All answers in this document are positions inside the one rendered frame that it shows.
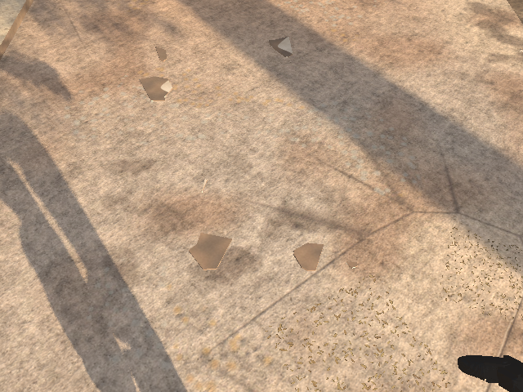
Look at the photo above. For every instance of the robot right hand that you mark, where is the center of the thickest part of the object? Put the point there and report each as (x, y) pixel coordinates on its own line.
(506, 371)

